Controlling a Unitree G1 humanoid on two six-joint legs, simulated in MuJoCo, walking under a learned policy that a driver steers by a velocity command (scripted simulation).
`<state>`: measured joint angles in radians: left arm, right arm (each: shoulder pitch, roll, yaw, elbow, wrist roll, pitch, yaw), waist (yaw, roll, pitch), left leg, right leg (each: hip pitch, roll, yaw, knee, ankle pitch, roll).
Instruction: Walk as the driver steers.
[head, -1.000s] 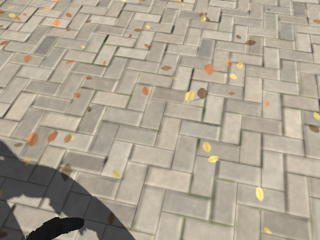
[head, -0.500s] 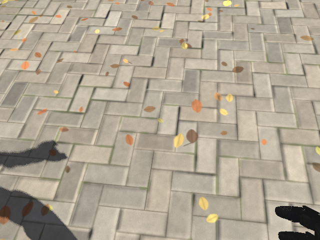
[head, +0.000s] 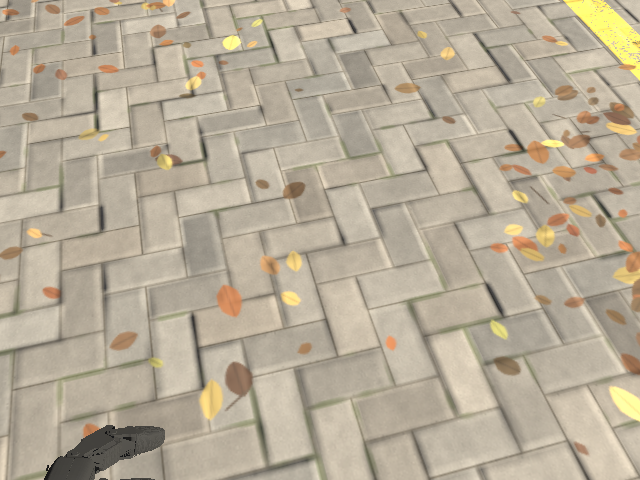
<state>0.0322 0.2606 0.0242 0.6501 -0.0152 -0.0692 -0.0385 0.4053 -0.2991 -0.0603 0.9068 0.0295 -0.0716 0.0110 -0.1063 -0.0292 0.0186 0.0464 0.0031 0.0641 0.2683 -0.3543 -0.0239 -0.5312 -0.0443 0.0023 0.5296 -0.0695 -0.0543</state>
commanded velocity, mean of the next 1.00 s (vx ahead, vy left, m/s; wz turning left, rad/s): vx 0.50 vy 0.00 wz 0.26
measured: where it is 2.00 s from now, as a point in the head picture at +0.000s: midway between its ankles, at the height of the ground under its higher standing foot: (210, 271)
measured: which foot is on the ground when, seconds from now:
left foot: down 0.00-0.02, up 0.04-0.56, down 0.58-1.00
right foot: up 0.00-0.00, down 0.02-0.56, up 0.58-1.00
